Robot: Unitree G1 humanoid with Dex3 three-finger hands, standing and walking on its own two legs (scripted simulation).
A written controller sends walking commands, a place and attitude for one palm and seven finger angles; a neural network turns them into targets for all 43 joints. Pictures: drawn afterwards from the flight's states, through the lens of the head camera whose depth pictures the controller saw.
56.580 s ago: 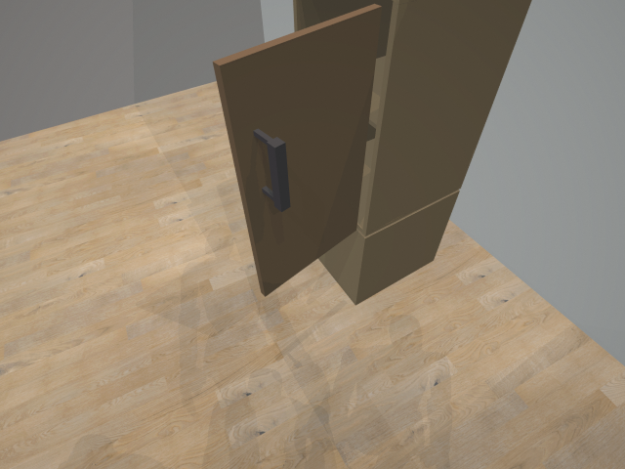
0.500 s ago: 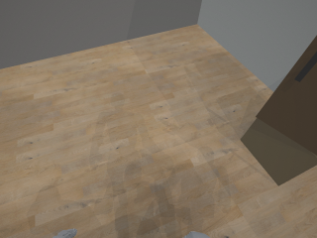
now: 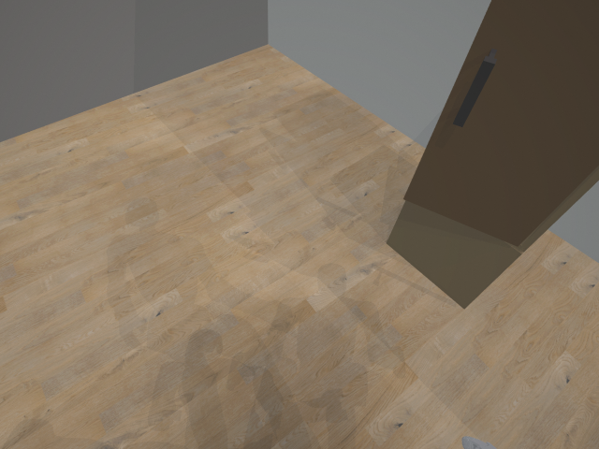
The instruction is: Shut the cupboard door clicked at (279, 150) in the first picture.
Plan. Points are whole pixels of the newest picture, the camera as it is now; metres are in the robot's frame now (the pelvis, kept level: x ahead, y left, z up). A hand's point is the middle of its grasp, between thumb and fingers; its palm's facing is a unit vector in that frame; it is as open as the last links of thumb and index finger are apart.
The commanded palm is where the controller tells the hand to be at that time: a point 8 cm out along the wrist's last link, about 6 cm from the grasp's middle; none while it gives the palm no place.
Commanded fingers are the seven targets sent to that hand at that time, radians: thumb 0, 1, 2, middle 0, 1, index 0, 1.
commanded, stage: turn to face it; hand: left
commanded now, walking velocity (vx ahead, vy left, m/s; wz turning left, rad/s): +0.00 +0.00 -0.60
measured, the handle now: (475, 88) +0.78 -0.30 +0.07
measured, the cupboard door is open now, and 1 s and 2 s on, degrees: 20 20 20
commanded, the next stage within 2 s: take the last steps up to it in 0.60 s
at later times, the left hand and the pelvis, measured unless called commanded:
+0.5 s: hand (210, 418) +0.17 +0.14 -0.14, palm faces -0.28 -0.92 -0.28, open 7.3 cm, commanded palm none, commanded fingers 0.00 0.90 0.90 -0.20 -0.30 -0.20 -0.30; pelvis +0.01 -0.02 +0.00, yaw -17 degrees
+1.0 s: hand (218, 406) +0.19 +0.13 -0.16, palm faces -0.41 -0.90 -0.16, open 7.4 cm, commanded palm none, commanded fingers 0.00 0.90 0.90 -0.20 -0.30 -0.20 -0.30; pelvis +0.06 -0.02 +0.02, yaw -26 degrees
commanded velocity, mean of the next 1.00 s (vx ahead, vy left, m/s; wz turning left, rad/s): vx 0.10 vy -0.05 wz -0.33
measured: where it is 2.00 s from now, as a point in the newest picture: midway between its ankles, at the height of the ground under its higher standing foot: (388, 430)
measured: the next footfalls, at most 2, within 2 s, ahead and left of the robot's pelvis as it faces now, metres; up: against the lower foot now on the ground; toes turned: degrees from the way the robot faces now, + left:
right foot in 0.40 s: +0.02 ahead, -0.14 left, +0.00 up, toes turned -19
left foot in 0.76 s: +0.12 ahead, +0.09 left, +0.00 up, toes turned -18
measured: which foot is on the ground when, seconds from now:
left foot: down 0.00-0.40, up 0.42-0.74, down 0.76-1.00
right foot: down 0.00-0.00, up 0.02-0.38, down 0.40-0.78, up 0.80-1.00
